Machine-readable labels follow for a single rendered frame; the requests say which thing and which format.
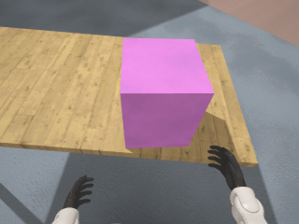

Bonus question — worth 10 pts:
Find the left robot forearm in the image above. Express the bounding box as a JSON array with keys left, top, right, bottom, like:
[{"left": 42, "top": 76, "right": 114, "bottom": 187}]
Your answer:
[{"left": 51, "top": 207, "right": 79, "bottom": 224}]

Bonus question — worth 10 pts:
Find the robot left hand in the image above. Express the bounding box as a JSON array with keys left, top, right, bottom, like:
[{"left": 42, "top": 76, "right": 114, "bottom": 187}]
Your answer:
[{"left": 63, "top": 175, "right": 93, "bottom": 209}]

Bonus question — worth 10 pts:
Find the right robot forearm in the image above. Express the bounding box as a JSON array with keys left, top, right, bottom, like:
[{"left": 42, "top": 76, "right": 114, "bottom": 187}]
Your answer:
[{"left": 230, "top": 187, "right": 268, "bottom": 224}]

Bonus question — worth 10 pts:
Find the table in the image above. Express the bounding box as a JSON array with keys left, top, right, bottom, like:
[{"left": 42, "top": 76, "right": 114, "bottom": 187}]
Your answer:
[{"left": 0, "top": 26, "right": 258, "bottom": 167}]

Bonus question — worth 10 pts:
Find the robot right hand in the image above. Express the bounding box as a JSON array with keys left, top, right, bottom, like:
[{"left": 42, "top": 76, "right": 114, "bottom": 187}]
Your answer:
[{"left": 207, "top": 146, "right": 247, "bottom": 190}]

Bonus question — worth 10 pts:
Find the carton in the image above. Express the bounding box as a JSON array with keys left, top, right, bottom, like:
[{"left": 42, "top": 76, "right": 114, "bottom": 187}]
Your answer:
[{"left": 120, "top": 37, "right": 214, "bottom": 148}]

